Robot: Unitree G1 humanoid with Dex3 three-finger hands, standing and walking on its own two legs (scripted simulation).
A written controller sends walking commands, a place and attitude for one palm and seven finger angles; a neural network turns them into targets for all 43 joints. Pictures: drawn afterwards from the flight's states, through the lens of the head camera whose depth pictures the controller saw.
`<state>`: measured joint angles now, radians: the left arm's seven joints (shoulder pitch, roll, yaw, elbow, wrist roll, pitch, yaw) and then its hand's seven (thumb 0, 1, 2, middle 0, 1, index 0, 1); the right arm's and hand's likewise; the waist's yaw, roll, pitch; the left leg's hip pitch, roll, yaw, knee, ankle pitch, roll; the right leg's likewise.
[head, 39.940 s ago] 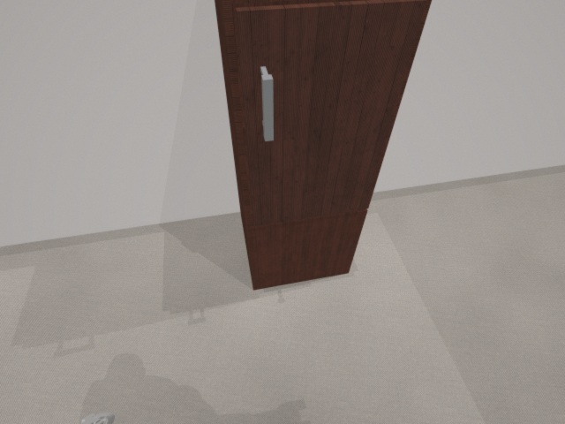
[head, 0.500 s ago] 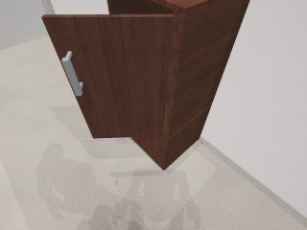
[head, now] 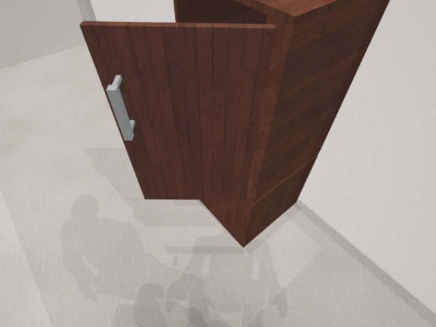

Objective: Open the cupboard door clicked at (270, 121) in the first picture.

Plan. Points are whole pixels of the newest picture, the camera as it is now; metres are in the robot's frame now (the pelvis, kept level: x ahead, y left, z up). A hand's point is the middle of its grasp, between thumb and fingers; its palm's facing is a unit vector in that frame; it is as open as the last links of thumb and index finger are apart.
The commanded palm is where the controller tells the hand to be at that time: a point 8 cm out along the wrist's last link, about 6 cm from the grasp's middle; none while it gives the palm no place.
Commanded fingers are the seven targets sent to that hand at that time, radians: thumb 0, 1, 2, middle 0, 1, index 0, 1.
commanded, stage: come to a stop and stand still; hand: left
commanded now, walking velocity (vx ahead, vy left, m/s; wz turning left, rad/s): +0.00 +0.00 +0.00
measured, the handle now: (123, 109) +0.52 +0.26 +0.09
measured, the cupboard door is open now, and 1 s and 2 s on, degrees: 50 50 50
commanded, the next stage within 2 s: look again from close up in 0.54 s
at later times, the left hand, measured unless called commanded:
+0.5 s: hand out of the picture +0.03 +0.16 -0.17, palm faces +0.02 -0.98 -0.19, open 7.3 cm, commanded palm none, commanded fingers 0.00 0.90 0.90 -0.20 -0.30 -0.20 -0.30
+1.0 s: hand out of the picture -0.02 +0.16 -0.17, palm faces +0.02 -0.98 -0.20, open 7.3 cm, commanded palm none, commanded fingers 0.00 0.90 0.90 -0.20 -0.30 -0.20 -0.30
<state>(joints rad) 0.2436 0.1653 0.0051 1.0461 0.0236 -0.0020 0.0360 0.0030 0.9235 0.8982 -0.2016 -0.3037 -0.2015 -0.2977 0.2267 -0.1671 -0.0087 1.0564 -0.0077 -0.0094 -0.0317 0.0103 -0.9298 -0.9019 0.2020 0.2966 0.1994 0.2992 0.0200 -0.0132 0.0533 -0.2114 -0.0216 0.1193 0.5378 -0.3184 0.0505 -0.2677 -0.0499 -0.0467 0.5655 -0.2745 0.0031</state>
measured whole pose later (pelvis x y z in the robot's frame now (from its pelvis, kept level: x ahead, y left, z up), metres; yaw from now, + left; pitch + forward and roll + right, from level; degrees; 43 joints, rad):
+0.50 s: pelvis +0.02 -0.02 +0.01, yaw +0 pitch -1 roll +0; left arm 0.27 0.17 -0.01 1.11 0.01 -0.01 0.03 0.00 0.92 0.90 -0.20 -0.30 -0.20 -0.30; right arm 0.28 -0.13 0.01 1.15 -0.01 -0.02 -0.04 0.01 -0.90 -0.90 0.20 0.30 0.20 0.30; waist 0.01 -0.01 0.03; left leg -0.12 0.01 0.11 0.42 -0.29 0.02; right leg -0.18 -0.01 -0.06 0.46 -0.27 -0.02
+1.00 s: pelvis -0.02 -0.01 +0.01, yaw +1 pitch -2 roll +0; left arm 0.31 0.15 -0.02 1.08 0.02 -0.01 0.03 0.00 0.91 0.90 -0.20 -0.30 -0.20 -0.30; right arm 0.29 -0.17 0.00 1.05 -0.01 0.00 -0.02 0.01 -0.92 -0.90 0.20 0.30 0.20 0.30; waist 0.00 0.01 0.01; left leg -0.18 0.00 0.10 0.48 -0.26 0.03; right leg -0.22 -0.02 -0.07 0.49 -0.23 -0.02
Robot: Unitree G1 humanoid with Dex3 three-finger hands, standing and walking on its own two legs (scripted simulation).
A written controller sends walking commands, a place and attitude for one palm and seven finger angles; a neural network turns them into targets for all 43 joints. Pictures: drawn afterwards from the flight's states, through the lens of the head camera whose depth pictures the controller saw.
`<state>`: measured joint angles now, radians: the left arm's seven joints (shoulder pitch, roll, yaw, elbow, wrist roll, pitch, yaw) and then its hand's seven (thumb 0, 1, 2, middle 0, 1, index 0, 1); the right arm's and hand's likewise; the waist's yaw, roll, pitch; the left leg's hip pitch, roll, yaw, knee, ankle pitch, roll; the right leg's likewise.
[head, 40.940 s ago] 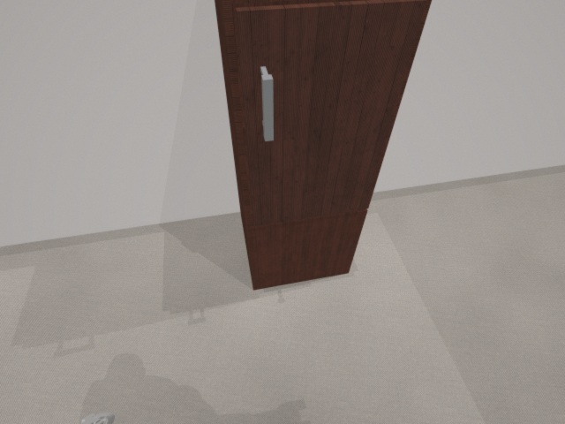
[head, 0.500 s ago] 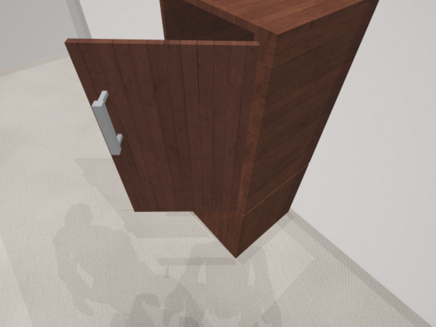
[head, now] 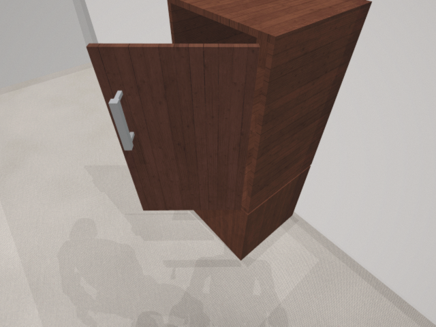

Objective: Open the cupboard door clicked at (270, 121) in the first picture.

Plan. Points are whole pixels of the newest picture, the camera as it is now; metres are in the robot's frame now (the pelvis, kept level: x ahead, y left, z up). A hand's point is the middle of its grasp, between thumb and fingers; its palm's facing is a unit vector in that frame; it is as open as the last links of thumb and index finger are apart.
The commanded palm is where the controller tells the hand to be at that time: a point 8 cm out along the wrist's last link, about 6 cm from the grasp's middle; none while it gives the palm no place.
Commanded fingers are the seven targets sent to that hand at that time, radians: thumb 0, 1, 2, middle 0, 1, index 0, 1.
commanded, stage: look again from close up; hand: left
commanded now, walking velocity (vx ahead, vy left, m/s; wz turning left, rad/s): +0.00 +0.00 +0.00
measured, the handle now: (124, 121) +0.54 +0.27 +0.09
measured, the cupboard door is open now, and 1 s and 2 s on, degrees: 50 50 50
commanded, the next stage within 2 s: raise the hand with hooked fingers in 0.10 s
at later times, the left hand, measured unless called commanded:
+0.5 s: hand (126, 284) +0.19 +0.18 +0.00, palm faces +0.09 -1.00 +0.00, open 7.9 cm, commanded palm +0.11 +0.24 -0.04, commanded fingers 0.00 0.53 0.74 -0.23 -0.54 -0.23 -0.54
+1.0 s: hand (101, 275) +0.21 +0.22 +0.01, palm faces +0.09 -0.99 -0.06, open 10.8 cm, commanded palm +0.17 +0.28 +0.02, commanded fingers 0.00 -0.06 0.49 -0.27 -0.92 -0.27 -0.92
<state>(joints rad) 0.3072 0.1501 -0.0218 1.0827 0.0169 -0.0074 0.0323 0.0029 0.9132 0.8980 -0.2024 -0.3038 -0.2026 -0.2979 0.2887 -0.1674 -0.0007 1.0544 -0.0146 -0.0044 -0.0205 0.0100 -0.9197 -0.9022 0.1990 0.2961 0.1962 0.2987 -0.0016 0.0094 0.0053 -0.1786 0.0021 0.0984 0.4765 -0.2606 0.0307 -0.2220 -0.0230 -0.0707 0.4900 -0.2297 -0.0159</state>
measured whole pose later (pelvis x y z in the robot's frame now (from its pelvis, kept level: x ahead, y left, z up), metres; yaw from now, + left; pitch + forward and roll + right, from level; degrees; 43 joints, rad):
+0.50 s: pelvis -0.03 +0.00 -0.05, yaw +3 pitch +7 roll +0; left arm 0.33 0.16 0.11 0.14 -0.23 -0.50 -0.16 0.01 0.77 0.83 -0.21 -0.41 -0.21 -0.40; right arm 0.22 -0.26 -0.05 0.64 0.02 -0.31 -0.01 0.02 -0.90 -0.90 0.20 0.30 0.20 0.30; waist -0.03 -0.01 -0.11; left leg -0.63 -0.01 0.07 0.91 -0.40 0.04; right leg -0.66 -0.03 -0.05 0.91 -0.37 -0.03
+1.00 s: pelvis +0.01 -0.01 -0.05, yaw +4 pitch +11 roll -2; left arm 0.41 0.28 0.27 -0.05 -0.34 -0.26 -0.34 0.00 0.17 0.58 -0.26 -0.78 -0.26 -0.77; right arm 0.25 -0.18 0.04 0.57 0.04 -0.20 -0.06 0.02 -0.90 -0.90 0.21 0.30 0.20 0.30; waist 0.01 0.04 -0.11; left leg -0.69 0.03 -0.01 0.98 -0.49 0.01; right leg -0.66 0.01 -0.12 0.92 -0.45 -0.04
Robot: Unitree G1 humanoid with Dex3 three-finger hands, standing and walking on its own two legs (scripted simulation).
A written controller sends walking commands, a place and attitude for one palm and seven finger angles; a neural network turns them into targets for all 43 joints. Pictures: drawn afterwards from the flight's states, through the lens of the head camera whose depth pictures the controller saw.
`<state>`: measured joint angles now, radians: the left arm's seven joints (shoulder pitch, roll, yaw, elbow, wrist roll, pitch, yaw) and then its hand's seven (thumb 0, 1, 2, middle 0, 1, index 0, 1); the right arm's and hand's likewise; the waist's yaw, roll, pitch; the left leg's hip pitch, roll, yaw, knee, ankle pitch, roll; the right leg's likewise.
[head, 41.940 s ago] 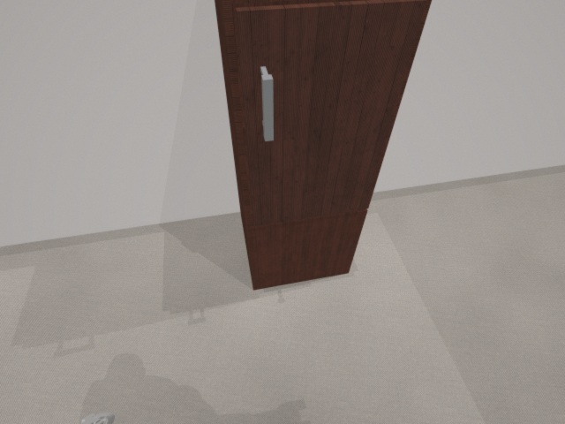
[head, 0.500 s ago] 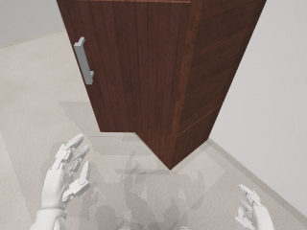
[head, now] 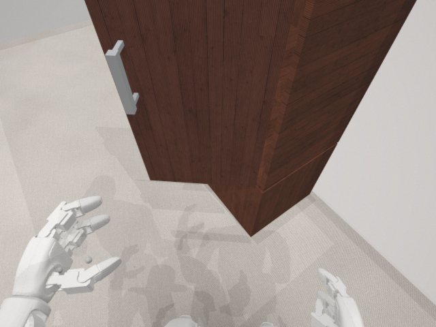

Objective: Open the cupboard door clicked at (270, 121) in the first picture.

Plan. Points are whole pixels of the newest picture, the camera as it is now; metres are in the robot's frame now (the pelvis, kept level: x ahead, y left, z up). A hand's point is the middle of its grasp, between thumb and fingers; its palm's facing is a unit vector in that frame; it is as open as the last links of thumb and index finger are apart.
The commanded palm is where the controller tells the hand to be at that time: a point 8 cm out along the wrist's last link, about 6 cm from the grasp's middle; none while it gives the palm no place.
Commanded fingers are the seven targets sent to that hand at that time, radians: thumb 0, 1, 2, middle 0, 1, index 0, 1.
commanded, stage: raise the hand with hooked fingers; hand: left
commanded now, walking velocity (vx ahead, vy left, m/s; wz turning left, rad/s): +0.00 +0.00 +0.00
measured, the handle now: (125, 79) +0.55 +0.24 +0.14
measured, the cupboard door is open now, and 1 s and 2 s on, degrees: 50 50 50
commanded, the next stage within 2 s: move the hooked fingers beside the handle in 1.30 s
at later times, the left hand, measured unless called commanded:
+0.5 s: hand (53, 214) +0.25 +0.26 +0.12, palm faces +0.04 -1.00 -0.05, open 13.6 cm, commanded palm +0.23 +0.31 +0.13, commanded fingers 0.00 -0.50 0.30 -0.30 -1.20 -0.30 -1.20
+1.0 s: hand (36, 173) +0.30 +0.29 +0.16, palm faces +0.03 -1.00 -0.03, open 14.0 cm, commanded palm +0.26 +0.33 +0.16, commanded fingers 0.00 -0.50 0.30 -0.30 -1.20 -0.30 -1.20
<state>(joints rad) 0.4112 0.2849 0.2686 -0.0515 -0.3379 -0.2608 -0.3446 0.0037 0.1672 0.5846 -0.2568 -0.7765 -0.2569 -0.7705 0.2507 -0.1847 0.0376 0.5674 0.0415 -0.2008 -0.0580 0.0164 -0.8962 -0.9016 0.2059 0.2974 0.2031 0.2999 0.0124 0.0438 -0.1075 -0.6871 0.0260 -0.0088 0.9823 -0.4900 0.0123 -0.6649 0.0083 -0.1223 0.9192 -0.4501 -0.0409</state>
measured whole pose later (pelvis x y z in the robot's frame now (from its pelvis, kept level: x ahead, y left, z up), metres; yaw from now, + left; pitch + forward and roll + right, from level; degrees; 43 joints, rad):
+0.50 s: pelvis +0.00 +0.01 +0.03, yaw +0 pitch +6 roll -2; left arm 0.15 0.37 0.36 0.13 -0.37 -0.17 -0.41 -0.01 -0.40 0.34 -0.30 -1.14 -0.30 -1.14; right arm 0.25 -0.27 0.04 0.56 0.06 -0.23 -0.09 0.02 -0.90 -0.90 0.20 0.30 0.20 0.30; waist 0.03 0.03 -0.08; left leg -0.48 0.01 0.01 0.80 -0.42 0.03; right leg -0.46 0.00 -0.10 0.73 -0.37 -0.02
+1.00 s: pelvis +0.00 +0.02 +0.04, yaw -1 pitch +3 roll -1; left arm -0.10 0.45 0.43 0.33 -0.34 -0.06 -0.47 -0.02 -0.50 0.30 -0.30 -1.20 -0.30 -1.20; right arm 0.29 -0.28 0.05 0.59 0.07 -0.21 -0.11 0.02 -0.90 -0.90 0.20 0.30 0.20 0.30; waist 0.02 0.03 -0.05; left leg -0.37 0.00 0.03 0.66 -0.35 0.04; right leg -0.36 0.00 -0.08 0.61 -0.31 -0.02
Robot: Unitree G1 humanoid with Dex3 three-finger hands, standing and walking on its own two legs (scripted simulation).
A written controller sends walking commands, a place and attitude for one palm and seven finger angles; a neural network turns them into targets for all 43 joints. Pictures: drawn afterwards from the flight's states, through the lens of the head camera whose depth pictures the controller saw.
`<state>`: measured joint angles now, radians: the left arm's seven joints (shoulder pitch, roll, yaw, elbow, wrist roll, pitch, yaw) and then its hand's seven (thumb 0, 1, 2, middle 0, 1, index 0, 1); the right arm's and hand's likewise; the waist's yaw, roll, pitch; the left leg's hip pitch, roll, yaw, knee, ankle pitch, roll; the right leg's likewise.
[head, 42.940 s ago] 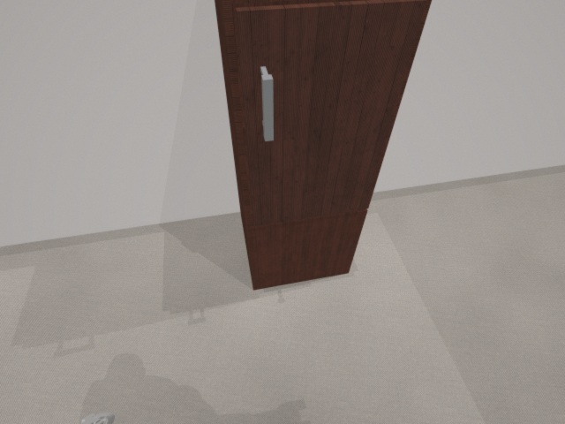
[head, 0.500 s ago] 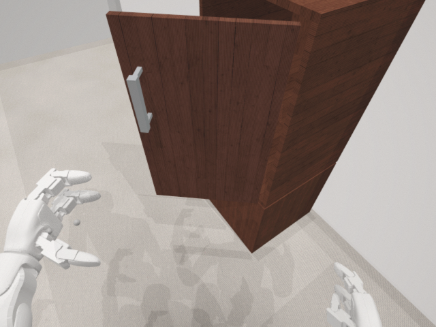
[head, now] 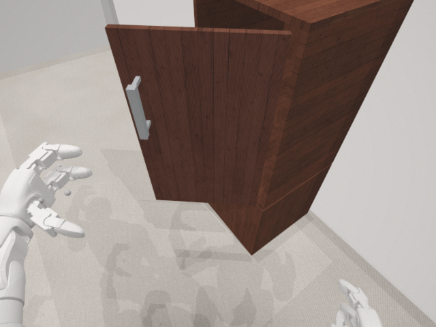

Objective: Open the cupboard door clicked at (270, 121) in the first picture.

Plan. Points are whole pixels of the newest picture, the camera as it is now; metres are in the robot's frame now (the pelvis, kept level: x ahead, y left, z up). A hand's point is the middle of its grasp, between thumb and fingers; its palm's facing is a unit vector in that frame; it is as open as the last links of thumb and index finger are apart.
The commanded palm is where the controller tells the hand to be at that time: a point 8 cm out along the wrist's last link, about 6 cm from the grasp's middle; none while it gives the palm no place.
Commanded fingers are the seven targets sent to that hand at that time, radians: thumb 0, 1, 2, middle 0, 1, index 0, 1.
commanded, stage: raise the hand with hooked fingers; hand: left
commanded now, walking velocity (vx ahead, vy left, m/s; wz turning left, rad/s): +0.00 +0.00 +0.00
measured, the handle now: (140, 108) +0.55 +0.23 +0.10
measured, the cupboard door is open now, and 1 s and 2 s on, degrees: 50 50 50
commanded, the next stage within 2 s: move the hooked fingers beside the handle in 0.30 s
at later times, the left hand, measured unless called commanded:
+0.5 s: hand (73, 192) +0.29 +0.27 +0.12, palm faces +0.08 -1.00 -0.04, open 14.0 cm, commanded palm +0.27 +0.31 +0.12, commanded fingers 0.00 -0.50 0.30 -0.30 -1.20 -0.30 -1.20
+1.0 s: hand (85, 162) +0.36 +0.28 +0.12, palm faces +0.05 -1.00 -0.01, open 14.0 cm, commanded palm +0.34 +0.33 +0.11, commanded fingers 0.00 -0.50 0.30 -0.30 -1.20 -0.30 -1.20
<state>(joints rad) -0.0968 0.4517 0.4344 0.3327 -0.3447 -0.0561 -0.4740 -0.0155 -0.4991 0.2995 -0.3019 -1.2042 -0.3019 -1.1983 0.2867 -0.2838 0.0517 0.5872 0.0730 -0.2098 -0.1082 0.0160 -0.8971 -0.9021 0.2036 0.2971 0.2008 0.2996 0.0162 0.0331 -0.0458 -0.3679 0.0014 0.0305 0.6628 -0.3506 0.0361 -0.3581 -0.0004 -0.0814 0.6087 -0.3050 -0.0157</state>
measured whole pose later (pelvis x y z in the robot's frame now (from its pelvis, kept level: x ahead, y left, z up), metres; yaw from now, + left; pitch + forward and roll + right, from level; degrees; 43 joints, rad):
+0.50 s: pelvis +0.00 -0.01 +0.00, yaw +0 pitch +3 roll -1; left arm -0.13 0.44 0.44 0.39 -0.33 -0.08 -0.46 -0.02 -0.50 0.30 -0.30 -1.20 -0.30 -1.20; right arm 0.26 -0.27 0.06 0.61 0.07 -0.21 -0.12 0.02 -0.90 -0.90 0.20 0.30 0.20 0.30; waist 0.03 0.04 -0.04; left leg -0.35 0.01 0.02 0.64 -0.34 0.02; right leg -0.35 0.01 -0.09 0.60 -0.31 -0.03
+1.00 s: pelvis +0.00 -0.02 +0.00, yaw -1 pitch +7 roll -1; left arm -0.42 0.55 0.49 0.77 -0.29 -0.17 -0.53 -0.02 -0.50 0.30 -0.30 -1.20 -0.30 -1.20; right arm 0.34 -0.31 0.04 0.62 0.07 -0.13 -0.11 0.01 -0.90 -0.90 0.20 0.30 0.20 0.30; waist -0.03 0.02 -0.05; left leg -0.46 0.02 0.03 0.69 -0.35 0.02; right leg -0.46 0.02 -0.08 0.65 -0.31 -0.04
